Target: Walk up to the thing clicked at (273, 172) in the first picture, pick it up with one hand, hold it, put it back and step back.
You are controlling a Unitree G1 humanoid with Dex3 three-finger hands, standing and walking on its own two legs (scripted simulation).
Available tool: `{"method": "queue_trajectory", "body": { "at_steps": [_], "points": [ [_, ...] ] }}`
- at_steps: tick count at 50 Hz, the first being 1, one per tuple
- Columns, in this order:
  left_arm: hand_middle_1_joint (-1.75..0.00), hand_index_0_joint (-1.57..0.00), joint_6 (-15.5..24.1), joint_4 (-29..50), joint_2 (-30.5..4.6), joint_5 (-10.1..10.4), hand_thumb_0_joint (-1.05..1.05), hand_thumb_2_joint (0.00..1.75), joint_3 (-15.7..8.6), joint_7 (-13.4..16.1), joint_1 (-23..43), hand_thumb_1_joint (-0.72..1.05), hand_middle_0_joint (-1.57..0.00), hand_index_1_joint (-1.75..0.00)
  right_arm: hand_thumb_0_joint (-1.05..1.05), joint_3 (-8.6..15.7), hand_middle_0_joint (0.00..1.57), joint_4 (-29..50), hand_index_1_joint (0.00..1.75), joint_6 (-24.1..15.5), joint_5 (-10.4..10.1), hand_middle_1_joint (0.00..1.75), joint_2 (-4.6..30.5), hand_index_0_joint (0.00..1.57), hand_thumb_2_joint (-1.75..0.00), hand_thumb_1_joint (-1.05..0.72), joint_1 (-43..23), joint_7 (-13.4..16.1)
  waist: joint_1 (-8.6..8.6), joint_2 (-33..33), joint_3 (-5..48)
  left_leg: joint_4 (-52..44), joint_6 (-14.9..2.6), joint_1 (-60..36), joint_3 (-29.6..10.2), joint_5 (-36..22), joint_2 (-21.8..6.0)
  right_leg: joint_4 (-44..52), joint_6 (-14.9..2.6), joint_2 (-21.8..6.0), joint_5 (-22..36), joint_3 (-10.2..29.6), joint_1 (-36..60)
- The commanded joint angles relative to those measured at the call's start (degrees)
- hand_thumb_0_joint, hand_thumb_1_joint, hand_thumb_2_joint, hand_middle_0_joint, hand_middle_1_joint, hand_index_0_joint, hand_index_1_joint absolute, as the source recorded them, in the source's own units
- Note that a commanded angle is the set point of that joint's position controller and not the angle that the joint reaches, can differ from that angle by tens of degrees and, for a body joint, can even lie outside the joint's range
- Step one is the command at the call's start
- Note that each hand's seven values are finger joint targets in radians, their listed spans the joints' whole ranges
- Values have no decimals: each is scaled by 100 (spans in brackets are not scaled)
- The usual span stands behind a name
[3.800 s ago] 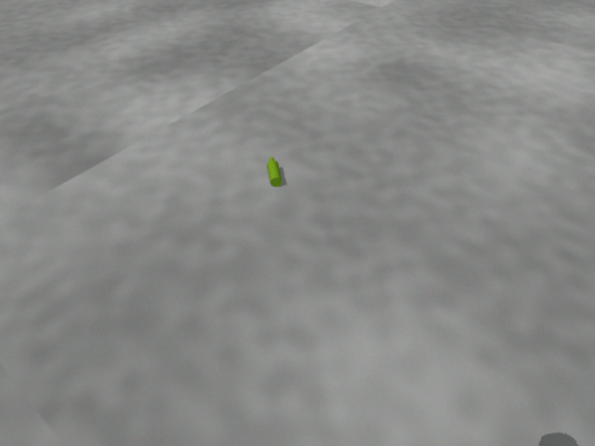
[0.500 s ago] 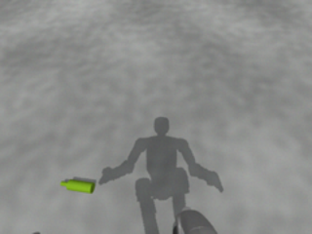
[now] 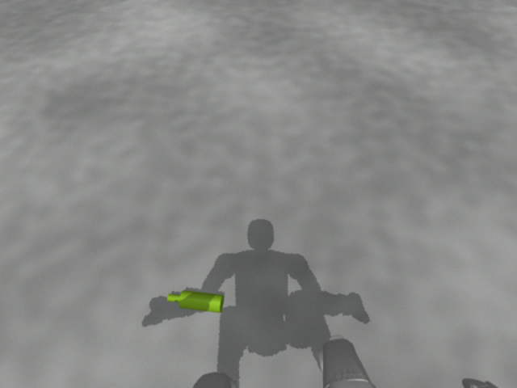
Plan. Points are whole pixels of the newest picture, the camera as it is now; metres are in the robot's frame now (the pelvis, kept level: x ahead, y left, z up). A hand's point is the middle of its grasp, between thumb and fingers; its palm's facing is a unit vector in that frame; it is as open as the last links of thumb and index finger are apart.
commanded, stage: walk up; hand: left
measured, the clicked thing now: (194, 300) +0.50 +0.27 -0.67
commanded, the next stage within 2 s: none
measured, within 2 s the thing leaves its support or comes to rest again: neither
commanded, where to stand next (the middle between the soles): +0.07 +0.03 m, yaw -9 degrees
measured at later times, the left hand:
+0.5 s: hand out of the picture +0.11 +0.32 -0.09, palm faces -0.23 -0.90 -0.37, open 7.4 cm
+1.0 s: hand out of the picture +0.13 +0.25 -0.08, palm faces -0.19 -0.90 -0.40, open 7.4 cm
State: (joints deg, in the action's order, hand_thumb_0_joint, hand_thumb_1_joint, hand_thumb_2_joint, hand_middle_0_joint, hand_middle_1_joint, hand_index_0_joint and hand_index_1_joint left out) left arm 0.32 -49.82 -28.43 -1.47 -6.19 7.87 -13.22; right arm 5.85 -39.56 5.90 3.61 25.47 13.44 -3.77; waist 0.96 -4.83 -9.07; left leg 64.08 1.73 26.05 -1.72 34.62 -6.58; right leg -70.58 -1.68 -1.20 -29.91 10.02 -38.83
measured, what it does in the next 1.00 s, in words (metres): steps on the spot: right foot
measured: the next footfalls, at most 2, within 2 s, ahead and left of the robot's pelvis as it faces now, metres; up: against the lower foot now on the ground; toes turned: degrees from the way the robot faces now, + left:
right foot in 0.68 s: -0.01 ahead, -0.10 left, +0.00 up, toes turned -13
left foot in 1.02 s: +0.09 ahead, +0.17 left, +0.00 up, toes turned -9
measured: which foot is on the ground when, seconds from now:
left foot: down 0.00-0.70, up 0.72-1.00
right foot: up 0.00-0.66, down 0.68-1.00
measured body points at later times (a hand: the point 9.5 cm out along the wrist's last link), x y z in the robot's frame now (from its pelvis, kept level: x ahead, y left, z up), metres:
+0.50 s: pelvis -0.03 +0.07 +0.06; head +0.00 +0.09 +0.51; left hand +0.12 +0.36 -0.07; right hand -0.05 -0.26 -0.04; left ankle +0.00 +0.13 -0.67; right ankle -0.05 -0.10 -0.62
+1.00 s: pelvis +0.00 +0.01 +0.06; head +0.02 -0.02 +0.51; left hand +0.14 +0.30 -0.05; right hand -0.01 -0.30 -0.08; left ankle +0.05 +0.16 -0.66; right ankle -0.04 -0.09 -0.67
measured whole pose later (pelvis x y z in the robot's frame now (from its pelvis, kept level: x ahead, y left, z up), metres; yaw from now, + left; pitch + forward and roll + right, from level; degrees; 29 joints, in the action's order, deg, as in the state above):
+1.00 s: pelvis +0.00 +0.01 +0.06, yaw -13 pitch -2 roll +1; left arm 1.7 -56.5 -19.1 -0.9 -2.1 0.4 -10.3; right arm 1.9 -57.4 0.2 0.6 22.4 12.4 -0.5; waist -0.6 -2.9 -4.9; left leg 37.5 -0.3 17.4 -1.4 18.5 -1.9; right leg -36.5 -1.3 -0.6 -21.6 -1.8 -13.4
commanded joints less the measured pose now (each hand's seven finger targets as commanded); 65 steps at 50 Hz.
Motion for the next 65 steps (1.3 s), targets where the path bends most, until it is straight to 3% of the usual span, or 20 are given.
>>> {"method": "queue_trajectory", "body": {
  "at_steps": [1, 4, 7, 9, 15, 21, 26, 30, 32, 33, 35, 36, 37, 41, 49, 52, 54, 58, 60, 65],
  "points": [
    [-30, -20, 179, 239, -1039, 290, 0, 90, -269, 30, -446, 90, -20, -30, 0, 385, 20, 658, 30, -180, 67, 30, 1265, 20, -90, -90, -790, 282, -95, -515, -62, -3587, -927, 107, -1370, -1467, -596, -1183, -83, 556, 347, -396, -646],
    [-30, -20, 198, 218, -759, 233, 0, 90, -141, -177, -508, 90, -20, -30, 0, 393, 20, 251, 30, -387, -73, 30, 1370, 20, -90, -90, -68, 321, 73, -1025, 768, -3258, -821, -1914, -1637, -2278, -635, -132, 16, 311, 430, -513, -625],
    [-30, -20, 194, 387, -722, 55, 0, 90, -103, -352, -142, 90, -20, -30, 0, 340, 20, -12, 30, -621, -230, 30, 1285, 20, -90, -90, 650, 457, 229, -205, 1168, -3324, -970, -2838, -2137, -2426, -1285, 405, 49, 256, 320, -53, -659],
    [-30, -20, 113, 454, -803, -11, 0, 90, -102, -463, 61, 90, -20, -30, 0, 291, 20, -199, 30, -767, -304, 30, 1259, 20, -90, -90, 859, 570, 263, 374, 1159, -3596, -690, -2945, -2360, -2438, -1500, 654, 43, 227, 295, 203, -550],
    [-30, -20, -3, 244, -622, 57, 0, 90, -26, -609, -181, 90, -20, -30, 0, 214, 20, -470, 30, -999, -262, 30, 1175, 20, -90, -90, 707, 653, 125, -35, 722, -4109, -34, -2330, -1387, -3423, -1240, 1078, 18, 235, 759, 6, 172],
    [-30, -20, -21, -19, -559, 125, 0, 90, 46, -652, -196, 90, -20, -30, 0, 161, 20, -629, 30, -973, -187, 30, 1086, 20, -90, -90, 446, 575, 119, -555, 487, -4633, -186, -1872, -573, -2534, -970, 1461, 73, 162, 1005, -397, 698],
    [-30, -20, -5, -109, -612, 71, 0, 90, 66, -692, -30, 90, -20, -30, 0, 153, 20, -695, 30, -881, -159, 30, 1111, 20, -90, -90, 196, 464, 198, -458, 488, -4905, -551, -1687, -360, -752, -1027, 2072, 99, 18, 849, -715, 1025],
    [-30, -20, 99, -171, -522, 6, 0, 90, 59, -749, -40, 90, -20, -30, 0, 122, 20, -719, 30, -787, -156, 30, 1166, 20, -90, -90, -110, 353, 64, -335, 521, -4620, -1055, -1223, -76, -118, -1186, 3044, 27, -73, 522, -1126, 1802],
    [-30, -20, 171, -360, -443, 10, 0, 90, 16, -743, -346, 90, -20, -30, 0, 55, 20, -716, 30, -712, -181, 30, 1097, 20, -90, -90, -298, 319, -202, -38, 539, -4112, -957, -614, 358, -72, -998, 3981, -74, 55, 1182, -1260, 2767],
    [-30, -20, 211, -429, -577, -20, 0, 90, -56, -717, -403, 90, -20, -30, 0, -30, 20, -743, 30, -667, -188, 30, 868, 20, -90, -90, -161, 317, -228, 422, 619, -3550, -745, -226, 588, -61, -712, 4187, -134, 149, 1090, -974, 3253],
    [-30, -20, 303, -298, -1053, -65, 0, 90, -142, -634, -284, 90, -20, -30, 0, -232, 20, -739, 30, -600, -237, 30, 338, 20, -90, -90, -88, 309, -289, 1801, 372, -1751, -121, 1003, 797, -291, 215, 5682, -708, -1359, -649, 2069, 3275],
    [-30, -20, 306, -199, -1224, -89, 0, 90, -125, -604, -71, 90, -20, -30, 0, -130, 20, -725, 30, -572, -270, 30, 684, 20, -90, -90, -360, 349, -364, 1244, 74, -1315, -147, 730, 55, -283, 249, 5907, -1162, -1807, -1241, 2524, 2431],
    [-30, -20, 299, -181, -1337, -85, 0, 90, -131, -597, 179, 90, -20, -30, 0, -67, 20, -764, 30, -595, -267, 30, 871, 20, -90, -90, -388, 357, -284, 1315, -119, -1262, -188, 488, -133, -382, 101, 5835, -1275, -1832, -1056, 2454, 2050],
    [-30, -20, 366, -136, -688, 18, 0, 90, 29, -610, 611, 90, -20, -30, 0, -121, 20, -1315, 30, -625, -368, 30, 743, 20, -90, -90, 144, 356, -21, 1303, 591, -1663, -221, -121, -415, -886, 403, 5198, -730, -1134, 1550, 623, 2683],
    [-30, -20, 199, -224, -625, 122, 0, 90, 20, -635, 677, 90, -20, -30, 0, -174, 20, -1481, 30, -780, -328, 30, 616, 20, -90, -90, 18, 451, -90, 1470, 983, -3295, -231, -1228, 341, -2331, 619, 3817, -542, -988, 5024, -446, 2810],
    [-30, -20, 164, -152, -350, 200, 0, 90, 120, -632, 737, 90, -20, -30, 0, -51, 20, -1614, 30, -909, -244, 30, 962, 20, -90, -90, 180, 498, -37, 504, 1540, -3726, -640, -2235, -757, -4699, -210, 2921, -94, -475, 3791, -837, 2306],
    [-30, -20, 115, -422, -277, 196, 0, 90, 166, -601, 687, 90, -20, -30, 0, -81, 20, -1586, 30, -927, -340, 30, 1176, 20, -90, -90, -326, 468, -220, -166, 1313, -3826, -1324, -1757, -1745, -4384, -961, 3096, -16, -117, 1569, -876, 2357],
    [-30, -20, 227, -669, -494, 119, 0, 90, 152, -653, 667, 90, -20, -30, 0, -273, 20, -1591, 30, -871, -383, 30, 730, 20, -90, -90, -777, 457, -303, -67, 1448, -3289, -453, -1322, -354, -4254, 2, 4209, -186, -575, 3063, -419, 3314],
    [-30, -20, 238, -765, -596, 134, 0, 90, 149, -620, 736, 90, -20, -30, 0, -297, 20, -1687, 30, -880, -406, 30, 665, 20, -90, -90, -658, 486, -193, 109, 1628, -3153, -344, -1170, -205, -4533, 116, 4056, -321, -819, 4376, -312, 3808],
    [-30, -20, 182, -826, -449, 156, 0, 90, 221, -639, 1167, 90, -20, -30, 0, -291, 20, -1814, 30, -861, -393, 30, 715, 20, -90, -90, -875, 475, -108, 506, 1418, -3403, -532, -1814, -306, -4771, -36, 4272, -66, -512, 3757, -725, 3136]
  ]
}}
